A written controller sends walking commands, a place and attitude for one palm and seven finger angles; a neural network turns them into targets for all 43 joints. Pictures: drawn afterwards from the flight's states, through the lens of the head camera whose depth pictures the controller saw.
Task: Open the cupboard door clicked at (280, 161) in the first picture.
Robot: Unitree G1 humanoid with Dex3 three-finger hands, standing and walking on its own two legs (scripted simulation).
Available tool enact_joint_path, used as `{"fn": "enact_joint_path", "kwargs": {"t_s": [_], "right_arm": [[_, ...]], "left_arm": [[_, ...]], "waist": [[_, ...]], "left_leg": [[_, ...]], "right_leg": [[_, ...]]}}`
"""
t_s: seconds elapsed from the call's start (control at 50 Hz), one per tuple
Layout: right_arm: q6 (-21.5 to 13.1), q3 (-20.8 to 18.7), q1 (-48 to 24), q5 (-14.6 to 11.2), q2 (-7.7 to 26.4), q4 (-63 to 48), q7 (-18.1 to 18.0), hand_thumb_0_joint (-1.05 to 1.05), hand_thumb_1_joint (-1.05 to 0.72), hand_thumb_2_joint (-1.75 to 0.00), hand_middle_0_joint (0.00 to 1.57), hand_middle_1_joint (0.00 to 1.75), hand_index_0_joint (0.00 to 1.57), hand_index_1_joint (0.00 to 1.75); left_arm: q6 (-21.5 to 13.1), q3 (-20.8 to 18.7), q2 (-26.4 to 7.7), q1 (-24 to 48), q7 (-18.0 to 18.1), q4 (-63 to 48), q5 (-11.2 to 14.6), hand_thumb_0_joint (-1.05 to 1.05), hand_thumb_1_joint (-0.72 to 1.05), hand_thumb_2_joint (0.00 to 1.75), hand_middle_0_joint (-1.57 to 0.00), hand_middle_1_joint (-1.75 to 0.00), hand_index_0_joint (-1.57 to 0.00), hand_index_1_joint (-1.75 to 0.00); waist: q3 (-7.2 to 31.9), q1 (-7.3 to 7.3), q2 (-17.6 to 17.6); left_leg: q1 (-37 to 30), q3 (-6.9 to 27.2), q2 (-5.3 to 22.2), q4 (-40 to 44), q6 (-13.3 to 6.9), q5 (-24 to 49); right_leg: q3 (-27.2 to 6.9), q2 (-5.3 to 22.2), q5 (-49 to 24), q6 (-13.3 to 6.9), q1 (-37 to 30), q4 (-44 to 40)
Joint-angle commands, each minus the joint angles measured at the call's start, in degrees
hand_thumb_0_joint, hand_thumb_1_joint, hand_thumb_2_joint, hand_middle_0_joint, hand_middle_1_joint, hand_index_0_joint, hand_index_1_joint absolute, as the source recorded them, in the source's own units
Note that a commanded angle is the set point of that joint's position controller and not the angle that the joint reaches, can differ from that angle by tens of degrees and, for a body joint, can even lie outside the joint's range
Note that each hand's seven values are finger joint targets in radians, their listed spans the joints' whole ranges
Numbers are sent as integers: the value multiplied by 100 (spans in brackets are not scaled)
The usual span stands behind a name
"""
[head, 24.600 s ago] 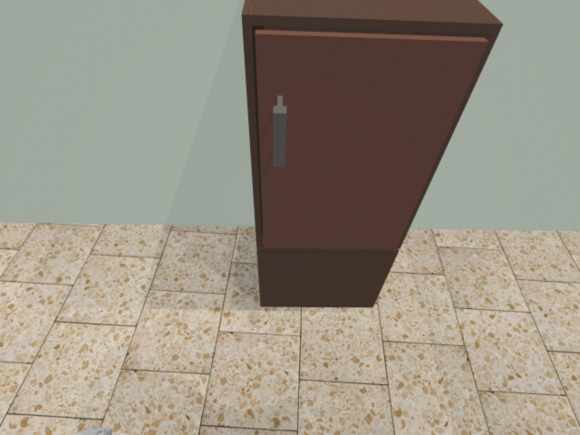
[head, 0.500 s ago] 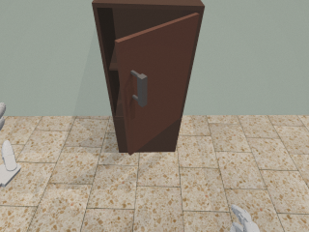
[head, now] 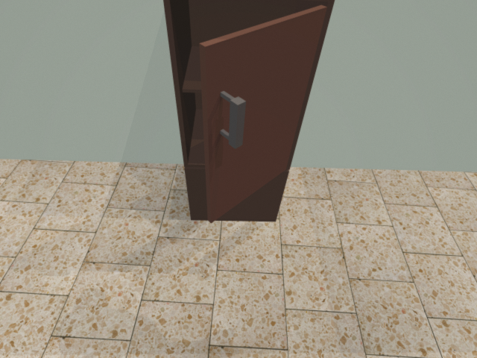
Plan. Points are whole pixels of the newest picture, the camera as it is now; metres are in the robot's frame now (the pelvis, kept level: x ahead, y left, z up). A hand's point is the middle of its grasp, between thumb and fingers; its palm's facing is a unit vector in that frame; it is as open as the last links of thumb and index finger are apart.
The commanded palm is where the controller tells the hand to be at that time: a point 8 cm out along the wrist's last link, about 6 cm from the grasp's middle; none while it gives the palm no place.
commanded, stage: let the arm hang, fingers relaxed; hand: left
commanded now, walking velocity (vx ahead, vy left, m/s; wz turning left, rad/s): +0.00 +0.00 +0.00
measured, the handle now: (230, 119) +0.60 +0.04 +0.07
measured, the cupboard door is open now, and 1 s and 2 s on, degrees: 42 42 42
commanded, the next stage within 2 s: look to check the result in 0.82 s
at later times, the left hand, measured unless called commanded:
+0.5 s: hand out of the picture -0.09 +0.17 -0.17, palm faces +0.09 -0.98 -0.20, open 7.3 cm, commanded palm none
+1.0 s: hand out of the picture -0.02 +0.16 -0.17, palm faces +0.07 -0.98 -0.19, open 7.3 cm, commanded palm none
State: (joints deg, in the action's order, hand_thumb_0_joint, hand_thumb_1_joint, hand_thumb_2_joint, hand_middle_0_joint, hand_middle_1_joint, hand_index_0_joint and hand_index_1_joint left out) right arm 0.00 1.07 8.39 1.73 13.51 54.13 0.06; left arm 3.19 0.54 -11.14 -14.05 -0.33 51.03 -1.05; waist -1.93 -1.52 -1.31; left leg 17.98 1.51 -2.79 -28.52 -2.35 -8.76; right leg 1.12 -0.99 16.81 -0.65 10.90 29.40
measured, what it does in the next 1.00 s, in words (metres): stands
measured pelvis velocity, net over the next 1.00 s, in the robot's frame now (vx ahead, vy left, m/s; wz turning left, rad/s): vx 0.02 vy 0.00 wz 0.02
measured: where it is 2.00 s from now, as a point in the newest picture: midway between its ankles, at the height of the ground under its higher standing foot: outside the picture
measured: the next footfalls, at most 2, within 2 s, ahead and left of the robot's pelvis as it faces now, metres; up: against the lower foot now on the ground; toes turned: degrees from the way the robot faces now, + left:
none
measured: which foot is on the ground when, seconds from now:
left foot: down 0.00-1.00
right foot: down 0.00-1.00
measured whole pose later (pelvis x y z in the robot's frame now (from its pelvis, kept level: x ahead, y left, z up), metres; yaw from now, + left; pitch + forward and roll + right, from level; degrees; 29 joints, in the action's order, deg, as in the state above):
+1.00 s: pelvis +0.02 +0.00 +0.01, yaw +1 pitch -1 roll +0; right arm 0.7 0.0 17.1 1.3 7.0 64.9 -1.9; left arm -0.1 -1.2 -7.2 -19.4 2.2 66.6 -0.1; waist -2.6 -0.5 0.8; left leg 15.0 2.3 -3.4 -24.7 -2.2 -8.2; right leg 1.9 -0.4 16.5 -0.9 7.7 25.5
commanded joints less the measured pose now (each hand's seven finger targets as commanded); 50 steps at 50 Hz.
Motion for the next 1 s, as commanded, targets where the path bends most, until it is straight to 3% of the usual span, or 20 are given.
{"fn": "enact_joint_path", "kwargs": {"t_s": [0.0, 0.02, 0.06, 0.08, 0.18, 0.24, 0.26, 0.36, 0.44, 0.48, 0.52, 0.58, 0.68, 0.74, 0.88, 0.98], "right_arm": [[12, -172, 175, -22, 535, 62, -134, 0, -90, -90, 20, 30, 20, 30], [32, -183, 275, -10, 467, 149, -159, 0, -90, -90, 20, 30, 20, 30], [73, -196, 467, -26, 404, 316, -186, 0, -90, -90, 20, 30, 20, 30], [86, -218, 589, -44, 407, 359, -203, 0, -90, -90, 20, 30, 20, 30], [133, -262, 1050, -57, 266, 636, -229, 0, -90, -90, 20, 30, 20, 30], [141, -255, 1256, -46, 159, 778, -233, 0, -90, -90, 20, 30, 20, 30], [141, -257, 1309, -43, 128, 812, -231, 0, -90, -90, 20, 30, 20, 30], [157, -238, 1433, -34, -89, 937, -212, 0, -90, -90, 20, 30, 20, 30], [183, -211, 1598, -13, -305, 1017, -199, 0, -90, -90, 20, 30, 20, 30], [165, -199, 1633, -15, -346, 1015, -201, 0, -90, -90, 20, 30, 20, 30], [132, -192, 1626, 6, -361, 1016, -213, 0, -90, -90, 20, 30, 20, 30], [59, -216, 1483, -9, -258, 954, -243, 0, -90, -90, 20, 30, 20, 30], [5, -242, 1422, -26, -245, 902, -237, 0, -90, -90, 20, 30, 20, 30], [6, -223, 1418, -22, -291, 926, -234, 0, -90, -90, 20, 30, 20, 30], [30, -201, 1350, -50, -246, 954, -230, 0, -90, -90, 20, 30, 20, 30], [29, -172, 1263, -60, -188, 1009, -236, 0, -90, -90, 20, 30, 20, 30]], "left_arm": [[-292, -269, -836, -302, 116, 328, 17, 0, 90, 90, -20, -30, -20, -30], [-292, -291, -705, -415, 126, 523, 21, 0, 90, 90, -20, -30, -20, -30], [-286, -261, -618, -645, 127, 852, 27, 0, 90, 90, -20, -30, -20, -30], [-295, -267, -574, -768, 128, 970, 18, 0, 90, 90, -20, -30, -20, -30], [-311, -211, -344, -1125, 167, 1393, 34, 0, 90, 90, -20, -30, -20, -30], [-307, -193, -257, -1261, 200, 1530, 34, 0, 90, 90, -20, -30, -20, -30], [-303, -197, -234, -1308, 213, 1562, 32, 0, 90, 90, -20, -30, -20, -30], [-295, -200, -134, -1440, 256, 1616, 39, 0, 90, 90, -20, -30, -20, -30], [-280, -222, -94, -1258, 275, 1556, 42, 0, 90, 90, -20, -30, -20, -30], [-285, -231, -76, -1209, 286, 1518, 43, 0, 90, 90, -20, -30, -20, -30], [-280, -250, -29, -1152, 287, 1492, 40, 0, 90, 90, -20, -30, -20, -30], [-285, -273, 26, -1291, 299, 1470, 20, 0, 90, 90, -20, -30, -20, -30], [-339, -295, 42, -1224, 290, 1392, 21, 0, 90, 90, -20, -30, -20, -30], [-374, -270, 43, -1120, 283, 1403, 46, 0, 90, 90, -20, -30, -20, -30], [-384, -241, -63, -1002, 280, 1400, 59, 0, 90, 90, -20, -30, -20, -30], [-391, -219, -86, -985, 282, 1464, 71, 0, 90, 90, -20, -30, -20, -30]], "waist": [[159, 141, 973], [144, 146, 1224], [73, 145, 1278], [46, 160, 999], [-107, 109, 418], [-243, 95, 305], [-289, 101, 127], [-563, 110, -173], [-679, 33, -165], [-688, 43, -83], [-787, 50, 243], [-681, 217, 661], [-458, 238, 354], [-379, 161, 330], [-415, 120, 69], [-353, 105, 114]], "left_leg": [[-210, 880, 619, 1039, 4, -1042], [-199, 896, 634, 1095, 1, -1186], [-131, 983, 654, 1229, -11, -1525], [-165, 978, 677, 1225, -23, -1584], [-288, 976, 668, 1121, -60, -1474], [-166, 1004, 672, 1150, -65, -1544], [-120, 1027, 676, 1169, -75, -1571], [-126, 763, 509, 857, -42, -1260], [-287, 560, 395, 450, 8, -1085], [-264, 629, 446, 517, -15, -1040], [34, 885, 548, 890, -53, -1290], [439, 1296, 798, 1465, -159, -1756], [284, 1063, 686, 1360, -102, -1269], [-44, 828, 580, 1100, -45, -735], [-357, 685, 555, 871, -21, -335], [-575, 640, 580, 790, -16, -27]], "right_leg": [[-573, 500, 300, -206, 52, -949], [-535, 484, 279, -221, 24, -966], [-448, 439, 351, -221, 14, -973], [-388, 427, 427, -210, 35, -1035], [-395, 453, 702, -226, 333, -1123], [-394, 457, 792, -218, 398, -1066], [-396, 456, 841, -219, 418, -1049], [-538, 589, 1268, -260, 774, -1234], [-626, 713, 1631, -347, 1231, -1309], [-572, 660, 1507, -332, 1215, -1214], [-488, 518, 1204, -284, 987, -946], [-250, 369, 441, -181, 338, -604], [-254, 437, 77, -177, 13, -760], [-388, 549, 84, -221, 176, -920], [-404, 594, 125, -224, 278, -1084], [-417, 606, -24, -221, 253, -1103]]}}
